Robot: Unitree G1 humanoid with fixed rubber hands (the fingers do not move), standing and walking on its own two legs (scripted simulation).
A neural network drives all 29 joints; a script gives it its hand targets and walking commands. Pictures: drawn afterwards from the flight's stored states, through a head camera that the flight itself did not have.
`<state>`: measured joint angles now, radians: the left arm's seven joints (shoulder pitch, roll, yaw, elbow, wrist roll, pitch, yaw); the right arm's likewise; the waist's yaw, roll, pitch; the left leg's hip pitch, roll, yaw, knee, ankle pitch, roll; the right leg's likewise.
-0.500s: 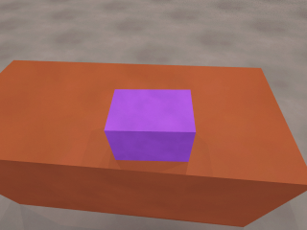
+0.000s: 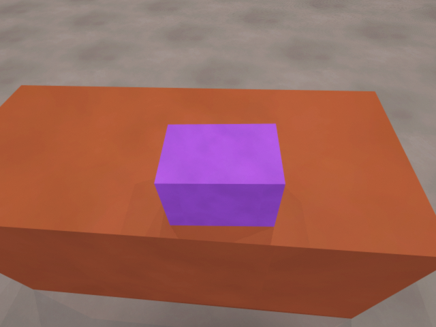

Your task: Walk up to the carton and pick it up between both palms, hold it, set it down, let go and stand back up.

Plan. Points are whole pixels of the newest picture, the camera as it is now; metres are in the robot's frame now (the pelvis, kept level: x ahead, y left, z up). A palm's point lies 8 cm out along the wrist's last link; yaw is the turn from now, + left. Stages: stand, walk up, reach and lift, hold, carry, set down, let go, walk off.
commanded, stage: stand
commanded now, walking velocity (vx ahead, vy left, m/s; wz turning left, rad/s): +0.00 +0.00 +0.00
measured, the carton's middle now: (221, 175) +0.45 +0.02 -0.03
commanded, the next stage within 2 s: reach and lift in 0.18 s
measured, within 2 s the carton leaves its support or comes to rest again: neither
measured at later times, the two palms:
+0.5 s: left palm (123, 305) +0.18 +0.22 -0.10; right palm (336, 294) +0.20 -0.21 -0.11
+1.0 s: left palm (102, 320) +0.15 +0.24 -0.06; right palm (344, 323) +0.14 -0.20 -0.08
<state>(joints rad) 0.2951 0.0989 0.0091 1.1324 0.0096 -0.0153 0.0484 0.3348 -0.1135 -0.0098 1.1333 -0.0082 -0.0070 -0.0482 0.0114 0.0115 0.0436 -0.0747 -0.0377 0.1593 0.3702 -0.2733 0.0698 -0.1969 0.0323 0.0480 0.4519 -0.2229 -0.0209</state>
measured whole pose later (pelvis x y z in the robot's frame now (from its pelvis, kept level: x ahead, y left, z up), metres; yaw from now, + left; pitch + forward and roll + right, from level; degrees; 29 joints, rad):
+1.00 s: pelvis -0.04 -0.04 -0.01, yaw +5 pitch +0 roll +0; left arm 0.05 0.34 0.11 0.38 -0.06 0.48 -0.18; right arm 0.24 -0.07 0.11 0.22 0.17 0.37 -0.19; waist -0.04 0.00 0.06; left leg -0.27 0.02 0.09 0.57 -0.29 0.00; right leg -0.32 0.04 -0.08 0.55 -0.23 -0.08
